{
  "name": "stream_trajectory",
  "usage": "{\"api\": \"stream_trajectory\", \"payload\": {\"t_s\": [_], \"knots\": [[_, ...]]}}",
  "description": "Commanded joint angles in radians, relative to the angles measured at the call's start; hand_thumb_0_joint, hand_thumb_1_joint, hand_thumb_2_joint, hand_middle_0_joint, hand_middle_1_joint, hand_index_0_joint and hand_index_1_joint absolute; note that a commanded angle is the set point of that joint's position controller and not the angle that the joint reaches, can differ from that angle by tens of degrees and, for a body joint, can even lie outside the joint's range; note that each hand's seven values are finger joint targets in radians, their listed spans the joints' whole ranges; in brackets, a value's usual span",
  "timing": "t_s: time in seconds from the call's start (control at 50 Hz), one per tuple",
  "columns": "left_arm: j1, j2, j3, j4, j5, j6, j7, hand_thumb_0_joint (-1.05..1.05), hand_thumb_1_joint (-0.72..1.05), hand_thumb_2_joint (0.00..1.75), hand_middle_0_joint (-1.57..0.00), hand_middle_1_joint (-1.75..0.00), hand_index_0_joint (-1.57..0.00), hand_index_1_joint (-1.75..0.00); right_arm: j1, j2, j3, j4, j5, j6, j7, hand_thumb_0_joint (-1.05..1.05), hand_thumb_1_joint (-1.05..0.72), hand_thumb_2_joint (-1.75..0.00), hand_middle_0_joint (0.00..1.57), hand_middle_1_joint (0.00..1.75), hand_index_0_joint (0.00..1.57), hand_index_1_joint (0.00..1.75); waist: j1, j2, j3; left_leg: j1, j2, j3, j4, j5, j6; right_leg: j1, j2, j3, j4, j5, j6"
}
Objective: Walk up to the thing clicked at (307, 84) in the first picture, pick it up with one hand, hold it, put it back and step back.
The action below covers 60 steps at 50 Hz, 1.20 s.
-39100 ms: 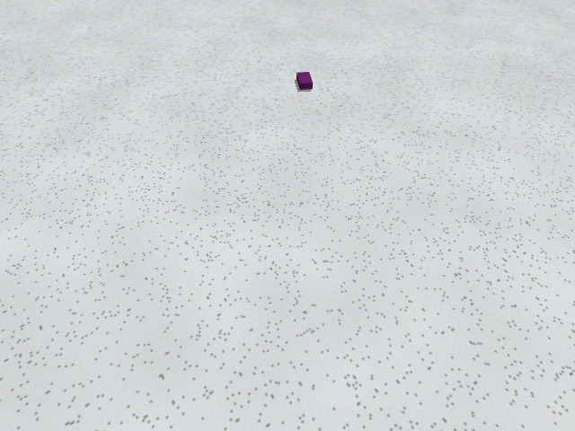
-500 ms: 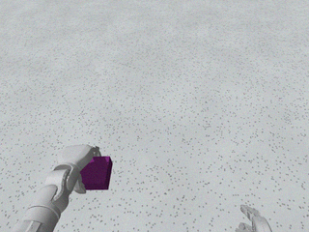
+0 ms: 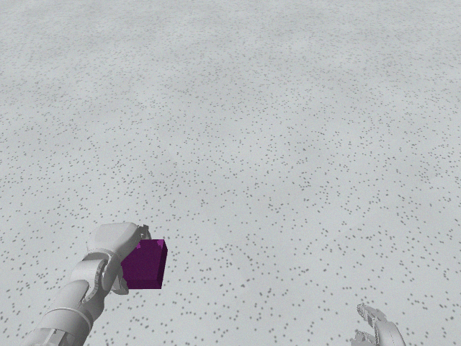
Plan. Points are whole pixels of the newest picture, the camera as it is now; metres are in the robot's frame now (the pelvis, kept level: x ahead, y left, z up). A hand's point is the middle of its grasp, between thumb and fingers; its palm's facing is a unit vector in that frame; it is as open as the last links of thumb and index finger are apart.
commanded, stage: crouch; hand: left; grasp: from above
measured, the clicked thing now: (127, 263) +0.30 +0.22 -0.08
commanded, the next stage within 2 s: lower in 1.70 s
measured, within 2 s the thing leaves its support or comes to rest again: neither
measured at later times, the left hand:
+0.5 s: hand (153, 282) +0.33 +0.22 -0.30, palm faces -0.41 +0.05 -0.91, open 11.0 cm
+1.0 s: hand (166, 295) +0.35 +0.23 -0.49, palm faces -0.44 +0.00 -0.90, open 11.0 cm
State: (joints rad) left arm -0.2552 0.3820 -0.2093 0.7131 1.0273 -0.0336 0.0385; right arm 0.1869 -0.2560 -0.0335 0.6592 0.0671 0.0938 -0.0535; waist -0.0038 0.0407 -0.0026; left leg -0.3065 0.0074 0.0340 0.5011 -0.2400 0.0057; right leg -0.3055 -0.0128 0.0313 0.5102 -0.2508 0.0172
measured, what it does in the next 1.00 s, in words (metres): lowers itself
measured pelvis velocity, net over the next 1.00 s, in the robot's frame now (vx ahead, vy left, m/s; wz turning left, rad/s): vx -0.07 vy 0.00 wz -0.02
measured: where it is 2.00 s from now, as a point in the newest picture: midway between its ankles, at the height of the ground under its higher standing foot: outside the picture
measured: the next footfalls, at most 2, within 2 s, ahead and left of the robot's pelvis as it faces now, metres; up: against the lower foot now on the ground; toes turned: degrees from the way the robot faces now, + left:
none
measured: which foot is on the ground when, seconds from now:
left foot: down 0.00-1.00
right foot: down 0.00-1.00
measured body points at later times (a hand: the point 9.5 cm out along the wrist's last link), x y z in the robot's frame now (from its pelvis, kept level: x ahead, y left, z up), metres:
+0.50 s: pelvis -0.06 +0.01 -0.18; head +0.09 +0.01 +0.25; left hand +0.35 +0.22 -0.25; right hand +0.00 -0.28 -0.31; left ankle +0.01 +0.12 -0.74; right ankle +0.01 -0.13 -0.74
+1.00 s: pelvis -0.07 +0.00 -0.32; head +0.15 +0.02 +0.07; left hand +0.37 +0.23 -0.44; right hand +0.01 -0.28 -0.45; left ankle +0.01 +0.12 -0.74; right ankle +0.01 -0.13 -0.74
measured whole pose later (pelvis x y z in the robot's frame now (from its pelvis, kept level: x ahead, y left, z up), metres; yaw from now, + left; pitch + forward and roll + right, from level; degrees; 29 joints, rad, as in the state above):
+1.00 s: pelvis -0.07 +0.00 -0.32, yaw -1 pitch +38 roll -4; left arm -0.77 0.50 0.01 1.28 1.24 -0.14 0.45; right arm 0.14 -0.25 -0.04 0.76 -0.10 -0.08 0.07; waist -0.15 0.03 -0.17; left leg -2.02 0.02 -0.06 2.02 -0.66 0.00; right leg -1.97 0.01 -0.04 1.98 -0.68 0.02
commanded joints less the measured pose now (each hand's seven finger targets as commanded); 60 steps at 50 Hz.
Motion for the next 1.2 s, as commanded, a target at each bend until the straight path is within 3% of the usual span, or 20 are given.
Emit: {"api": "stream_trajectory", "payload": {"t_s": [0.0, 0.04, 0.08, 0.12, 0.2, 0.22, 0.34, 0.38, 0.46, 0.6, 0.7, 0.8, 0.82, 0.86, 0.88, 0.9, 0.94, 0.98, 1.08, 1.18], "knots": [[-0.348, 0.166, 0.079, -0.036, 0.038, -0.036, 0.121, 0.00, 0.64, 0.87, -1.07, -0.62, -1.04, -0.66, -0.020, -0.136, -0.051, -0.092, -0.024, -0.027, 0.003, 0.00, -0.89, -0.90, 0.20, 0.30, 0.20, 0.30, -0.038, -0.078, -0.198, 0.005, -0.024, -0.009, 0.068, 0.129, 0.007, -0.112, 0.036, -0.032, 0.023, 0.114, -0.029], [-0.416, 0.172, 0.084, -0.024, 0.063, -0.049, 0.170, 0.00, 0.66, 0.85, -1.06, -0.65, -1.04, -0.67, 0.003, -0.142, -0.061, -0.077, -0.034, -0.030, 0.010, 0.00, -0.89, -0.90, 0.20, 0.30, 0.20, 0.30, -0.047, -0.034, -0.278, -0.041, -0.022, -0.008, 0.161, 0.128, -0.001, -0.201, 0.037, -0.030, 0.109, 0.114, -0.033], [-0.446, 0.125, 0.056, 0.049, 0.096, -0.052, 0.219, 0.00, 0.68, 0.88, -1.09, -0.66, -1.06, -0.69, 0.029, -0.144, -0.070, -0.062, -0.046, -0.038, 0.020, 0.00, -0.90, -0.90, 0.20, 0.30, 0.20, 0.30, -0.068, -0.031, -0.334, -0.119, -0.019, -0.014, 0.280, 0.130, -0.006, -0.310, 0.039, -0.034, 0.219, 0.112, -0.036], [-0.459, 0.161, 0.088, 0.126, 0.134, -0.052, 0.272, 0.00, 0.69, 0.92, -1.12, -0.67, -1.08, -0.71, 0.054, -0.151, -0.080, -0.056, -0.055, -0.041, 0.029, 0.00, -0.90, -0.90, 0.20, 0.30, 0.20, 0.30, -0.064, -0.034, -0.380, -0.248, -0.021, -0.014, 0.396, 0.117, -0.002, -0.405, 0.039, -0.034, 0.318, 0.099, -0.037], [-0.522, 0.135, 0.087, 0.181, 0.160, -0.044, 0.334, 0.00, 0.76, 0.92, -1.14, -0.71, -1.12, -0.73, 0.087, -0.158, -0.090, -0.051, -0.064, -0.052, 0.038, 0.00, -0.90, -0.90, 0.20, 0.30, 0.20, 0.30, -0.079, 0.006, -0.513, -0.397, -0.020, -0.019, 0.546, 0.064, 0.004, -0.562, 0.043, -0.043, 0.472, 0.049, -0.041], [-0.558, 0.166, 0.106, 0.173, 0.169, -0.040, 0.349, 0.00, 0.75, 0.93, -1.12, -0.73, -1.11, -0.74, 0.085, -0.164, -0.095, -0.045, -0.065, -0.056, 0.037, 0.00, -0.90, -0.90, 0.20, 0.30, 0.20, 0.30, -0.075, 0.022, -0.532, -0.440, -0.021, -0.021, 0.575, 0.051, 0.006, -0.603, 0.044, -0.043, 0.503, 0.039, -0.043], [-0.627, 0.191, 0.134, 0.291, 0.162, -0.011, 0.385, 0.00, 0.72, 0.95, -1.12, -0.68, -1.09, -0.72, 0.107, -0.168, -0.101, -0.011, -0.088, -0.091, 0.022, 0.00, -0.90, -0.90, 0.20, 0.30, 0.20, 0.30, -0.098, 0.024, -0.634, -0.695, -0.015, -0.048, 0.760, -0.088, 0.012, -0.824, 0.044, -0.060, 0.709, -0.074, -0.050], [-0.652, 0.212, 0.150, 0.260, 0.150, -0.004, 0.392, 0.00, 0.69, 0.98, -1.10, -0.70, -1.07, -0.74, 0.113, -0.174, -0.102, -0.014, -0.093, -0.101, 0.018, 0.00, -0.90, -0.90, 0.20, 0.30, 0.20, 0.30, -0.090, 0.050, -0.700, -0.725, -0.012, -0.061, 0.793, -0.130, 0.006, -0.870, 0.039, -0.064, 0.767, -0.111, -0.053], [-0.731, 0.236, 0.155, 0.305, 0.142, 0.001, 0.384, 0.00, 0.63, 0.96, -1.04, -0.71, -1.01, -0.74, 0.111, -0.185, -0.104, -0.003, -0.101, -0.117, 0.009, 0.00, -0.89, -0.90, 0.20, 0.30, 0.20, 0.30, -0.119, 0.047, -0.694, -0.829, -0.007, -0.091, 0.850, -0.283, -0.002, -1.020, 0.038, -0.077, 0.852, -0.241, -0.059], [-0.758, 0.264, 0.175, 0.386, 0.123, -0.037, 0.375, 0.00, 0.63, 0.99, -1.03, -0.73, -1.01, -0.76, 0.121, -0.187, -0.087, 0.018, -0.119, -0.150, 0.026, 0.00, -0.89, -0.90, 0.20, 0.30, 0.20, 0.30, -0.152, 0.013, -0.725, -1.048, -0.020, -0.092, 1.017, -0.393, 0.017, -1.164, 0.034, -0.082, 0.978, -0.350, -0.054], [-0.801, 0.330, 0.215, 0.368, 0.162, -0.082, 0.399, 0.00, 0.64, 1.00, -1.04, -0.72, -1.02, -0.75, 0.138, -0.196, -0.078, 0.044, -0.131, -0.165, 0.049, 0.00, -0.89, -0.90, 0.20, 0.30, 0.20, 0.30, -0.149, 0.088, -0.816, -1.073, -0.021, -0.090, 1.123, -0.335, 0.012, -1.273, 0.031, -0.092, 1.088, -0.301, -0.059], [-0.808, 0.317, 0.229, 0.396, 0.197, -0.097, 0.441, 0.00, 0.65, 0.97, -1.05, -0.68, -1.03, -0.71, 0.157, -0.190, -0.069, 0.062, -0.150, -0.174, 0.079, 0.00, -0.89, -0.90, 0.20, 0.30, 0.20, 0.30, -0.156, 0.155, -0.858, -1.040, -0.016, -0.093, 1.201, -0.236, 0.005, -1.357, 0.029, -0.104, 1.170, -0.226, -0.061], [-0.858, 0.352, 0.250, 0.352, 0.199, -0.103, 0.450, 0.00, 0.64, 0.95, -1.04, -0.68, -1.02, -0.70, 0.163, -0.194, -0.074, 0.073, -0.154, -0.172, 0.083, 0.00, -0.89, -0.90, 0.20, 0.30, 0.20, 0.30, -0.152, 0.162, -0.886, -1.053, -0.016, -0.086, 1.226, -0.215, 0.007, -1.360, 0.034, -0.106, 1.186, -0.208, -0.061], [-0.797, 0.339, 0.256, 0.424, 0.202, -0.096, 0.459, 0.00, 0.65, 0.98, -1.05, -0.70, -1.02, -0.72, 0.163, -0.190, -0.069, 0.067, -0.163, -0.177, 0.098, 0.00, -0.89, -0.90, 0.20, 0.30, 0.20, 0.30, -0.151, 0.151, -0.883, -1.077, -0.017, -0.075, 1.275, -0.159, 0.013, -1.352, 0.033, -0.106, 1.211, -0.157, -0.055], [-0.845, 0.340, 0.257, 0.371, 0.202, -0.103, 0.463, 0.00, 0.66, 0.98, -1.04, -0.72, -1.02, -0.74, 0.169, -0.187, -0.070, 0.079, -0.168, -0.177, 0.103, 0.00, -0.89, -0.90, 0.20, 0.30, 0.20, 0.30, -0.167, 0.159, -0.894, -1.087, -0.017, -0.074, 1.294, -0.141, 0.014, -1.353, 0.034, -0.109, 1.224, -0.141, -0.053], [-0.829, 0.358, 0.269, 0.396, 0.207, -0.103, 0.465, 0.00, 0.66, 0.98, -1.05, -0.71, -1.03, -0.73, 0.171, -0.184, -0.072, 0.078, -0.170, -0.176, 0.109, 0.00, -0.89, -0.90, 0.20, 0.30, 0.20, 0.30, -0.152, 0.147, -0.885, -1.097, -0.017, -0.066, 1.310, -0.142, 0.018, -1.351, 0.037, -0.107, 1.227, -0.137, -0.053], [-0.807, 0.330, 0.260, 0.449, 0.199, -0.101, 0.463, 0.00, 0.66, 0.97, -1.04, -0.73, -1.03, -0.74, 0.163, -0.185, -0.074, 0.074, -0.176, -0.179, 0.119, 0.00, -0.90, -0.90, 0.20, 0.30, 0.20, 0.30, -0.171, 0.125, -0.850, -1.154, -0.015, -0.063, 1.339, -0.166, 0.022, -1.364, 0.037, -0.108, 1.237, -0.143, -0.047], [-0.808, 0.325, 0.255, 0.469, 0.195, -0.104, 0.459, 0.00, 0.67, 0.94, -1.02, -0.75, -1.02, -0.75, 0.153, -0.184, -0.076, 0.080, -0.181, -0.176, 0.124, 0.00, -0.90, -0.90, 0.20, 0.30, 0.20, 0.30, -0.164, 0.131, -0.842, -1.187, -0.014, -0.056, 1.363, -0.183, 0.024, -1.370, 0.042, -0.107, 1.253, -0.148, -0.047], [-0.840, 0.356, 0.267, 0.423, 0.191, -0.125, 0.449, 0.00, 0.70, 0.95, -1.04, -0.75, -1.04, -0.75, 0.157, -0.183, -0.078, 0.088, -0.187, -0.175, 0.141, 0.00, -0.90, -0.90, 0.20, 0.30, 0.20, 0.30, -0.169, 0.133, -0.837, -1.233, -0.008, -0.060, 1.411, -0.182, 0.024, -1.390, 0.051, -0.120, 1.309, -0.141, -0.047], [-0.862, 0.387, 0.287, 0.453, 0.216, -0.144, 0.454, 0.00, 0.66, 0.95, -1.00, -0.76, -1.01, -0.76, 0.159, -0.196, -0.075, 0.096, -0.195, -0.171, 0.153, 0.00, -0.90, -0.90, 0.20, 0.30, 0.20, 0.30, -0.174, 0.153, -0.807, -1.282, -0.005, -0.066, 1.451, -0.201, 0.019, -1.455, 0.055, -0.131, 1.370, -0.165, -0.052]]}}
